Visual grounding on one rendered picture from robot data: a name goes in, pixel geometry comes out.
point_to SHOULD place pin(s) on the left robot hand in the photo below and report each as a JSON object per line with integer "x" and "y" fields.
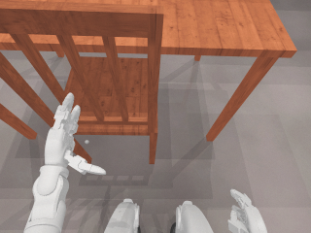
{"x": 60, "y": 138}

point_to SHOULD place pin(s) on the robot thigh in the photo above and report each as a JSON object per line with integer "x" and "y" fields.
{"x": 190, "y": 219}
{"x": 124, "y": 219}

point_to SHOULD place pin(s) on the right robot hand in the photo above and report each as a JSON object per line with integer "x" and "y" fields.
{"x": 250, "y": 219}

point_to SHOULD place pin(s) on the chair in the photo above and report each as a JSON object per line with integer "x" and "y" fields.
{"x": 116, "y": 95}

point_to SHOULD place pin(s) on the robot left thigh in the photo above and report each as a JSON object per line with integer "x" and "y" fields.
{"x": 124, "y": 219}

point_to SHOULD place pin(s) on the robot right thigh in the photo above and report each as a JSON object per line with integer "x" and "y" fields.
{"x": 190, "y": 219}

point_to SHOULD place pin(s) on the table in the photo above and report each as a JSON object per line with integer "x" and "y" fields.
{"x": 245, "y": 28}

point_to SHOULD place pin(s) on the robot left forearm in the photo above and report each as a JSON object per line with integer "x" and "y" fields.
{"x": 49, "y": 209}

